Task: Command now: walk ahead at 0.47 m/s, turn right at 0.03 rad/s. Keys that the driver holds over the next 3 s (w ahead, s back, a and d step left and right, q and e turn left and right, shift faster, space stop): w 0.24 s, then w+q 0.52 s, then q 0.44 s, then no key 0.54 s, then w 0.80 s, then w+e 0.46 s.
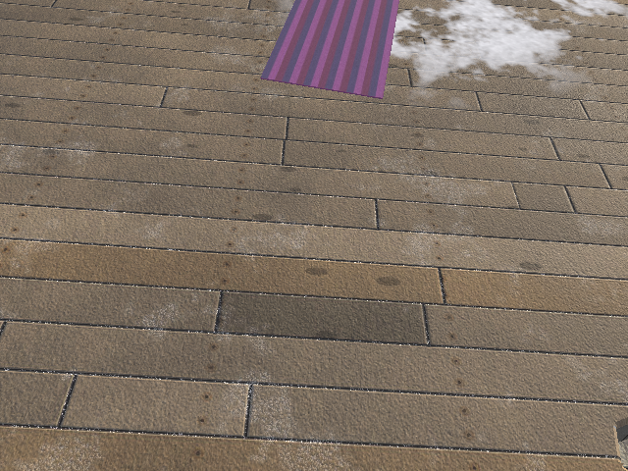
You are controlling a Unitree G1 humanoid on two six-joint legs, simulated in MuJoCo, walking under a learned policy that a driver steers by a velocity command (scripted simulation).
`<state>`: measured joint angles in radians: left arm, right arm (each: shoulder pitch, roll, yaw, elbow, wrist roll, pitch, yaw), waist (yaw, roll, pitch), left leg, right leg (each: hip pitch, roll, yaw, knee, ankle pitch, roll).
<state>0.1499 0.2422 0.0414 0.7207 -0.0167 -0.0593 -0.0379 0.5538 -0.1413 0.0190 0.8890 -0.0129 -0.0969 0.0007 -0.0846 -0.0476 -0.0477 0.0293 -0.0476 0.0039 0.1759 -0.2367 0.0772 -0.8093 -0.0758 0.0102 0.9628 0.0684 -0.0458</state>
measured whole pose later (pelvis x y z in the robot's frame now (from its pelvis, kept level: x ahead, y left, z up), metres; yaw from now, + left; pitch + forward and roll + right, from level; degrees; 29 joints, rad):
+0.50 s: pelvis +0.32 -0.04 -0.01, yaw +6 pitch +0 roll -3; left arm 0.31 0.24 0.06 0.89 0.01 -0.12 -0.02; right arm 0.22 -0.29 -0.05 0.77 0.03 -0.05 -0.01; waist 0.03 0.05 0.01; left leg -0.71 0.12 -0.11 1.14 -0.18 0.01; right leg -0.10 0.09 -0.14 0.26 -0.17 -0.08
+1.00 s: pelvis +0.58 +0.06 -0.01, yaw +22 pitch +3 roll -1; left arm 0.08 0.31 0.05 0.72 0.01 -0.07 0.02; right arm 0.25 -0.29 -0.07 0.64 0.00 -0.03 0.01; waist -0.02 -0.02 0.07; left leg -0.34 -0.10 -0.05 0.43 -0.14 0.10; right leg -0.64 -0.07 0.08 1.09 -0.35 0.06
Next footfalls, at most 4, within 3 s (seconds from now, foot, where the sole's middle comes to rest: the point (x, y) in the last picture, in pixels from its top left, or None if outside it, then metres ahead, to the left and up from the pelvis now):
0.22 right None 0.35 -0.11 -0.79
0.78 left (210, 439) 0.63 0.14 -0.79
1.24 right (265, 352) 0.85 0.02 -0.79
1.58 left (186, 432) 0.65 0.20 -0.79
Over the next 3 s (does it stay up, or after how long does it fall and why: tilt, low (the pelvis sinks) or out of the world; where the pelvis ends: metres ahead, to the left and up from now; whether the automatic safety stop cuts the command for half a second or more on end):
stays up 1.17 0.40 -0.02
